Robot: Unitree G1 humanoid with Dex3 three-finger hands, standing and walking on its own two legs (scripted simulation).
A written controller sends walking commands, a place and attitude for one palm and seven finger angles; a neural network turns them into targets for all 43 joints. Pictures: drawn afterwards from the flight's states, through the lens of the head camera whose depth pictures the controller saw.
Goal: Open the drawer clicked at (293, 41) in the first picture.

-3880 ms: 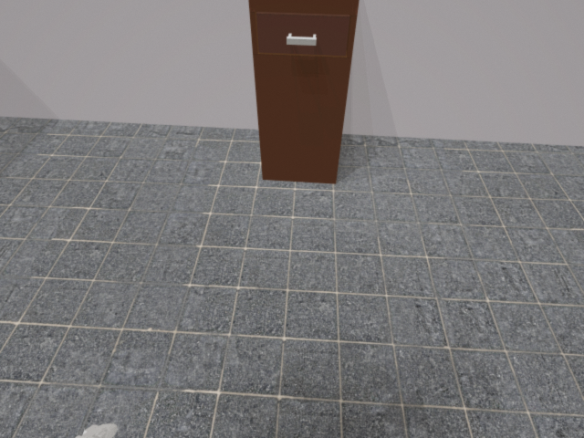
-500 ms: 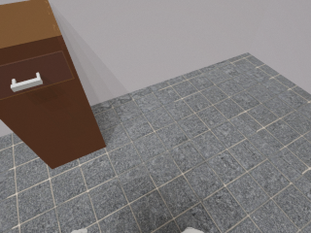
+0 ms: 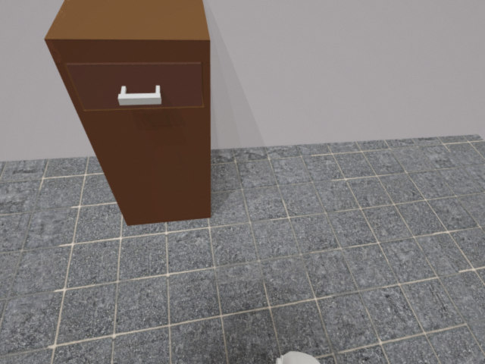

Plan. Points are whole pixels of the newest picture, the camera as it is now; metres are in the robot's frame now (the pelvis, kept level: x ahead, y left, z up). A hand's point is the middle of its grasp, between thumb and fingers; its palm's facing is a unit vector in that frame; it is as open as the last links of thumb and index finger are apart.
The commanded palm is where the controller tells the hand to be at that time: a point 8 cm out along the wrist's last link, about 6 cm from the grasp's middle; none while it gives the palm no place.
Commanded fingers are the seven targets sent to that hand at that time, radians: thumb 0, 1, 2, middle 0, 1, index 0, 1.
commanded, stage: turn to face it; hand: left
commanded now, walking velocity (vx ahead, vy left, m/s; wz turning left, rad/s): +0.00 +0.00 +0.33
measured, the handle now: (140, 94) +0.76 +0.32 -0.03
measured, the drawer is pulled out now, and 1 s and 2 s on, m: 0.00 0.00 0.00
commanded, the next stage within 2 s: take the last steps up to it in 0.30 s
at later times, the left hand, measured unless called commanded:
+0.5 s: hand out of the picture +0.00 +0.14 -0.15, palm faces +0.23 -0.94 -0.25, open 7.3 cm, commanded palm none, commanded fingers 0.00 0.90 0.90 -0.20 -0.30 -0.20 -0.30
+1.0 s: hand out of the picture +0.05 +0.18 -0.16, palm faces +0.24 -0.95 -0.19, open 7.4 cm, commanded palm none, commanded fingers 0.00 0.90 0.90 -0.20 -0.30 -0.20 -0.30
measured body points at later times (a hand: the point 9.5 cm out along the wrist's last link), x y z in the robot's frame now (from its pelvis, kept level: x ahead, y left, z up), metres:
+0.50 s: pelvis +0.00 -0.05 +0.01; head +0.02 -0.08 +0.46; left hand -0.01 +0.19 -0.13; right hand +0.11 -0.28 -0.15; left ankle -0.05 +0.08 -0.66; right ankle +0.01 -0.15 -0.73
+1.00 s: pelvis +0.07 -0.01 +0.01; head +0.08 -0.01 +0.46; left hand +0.04 +0.23 -0.15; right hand +0.06 -0.24 -0.15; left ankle -0.04 +0.09 -0.73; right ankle +0.16 -0.13 -0.70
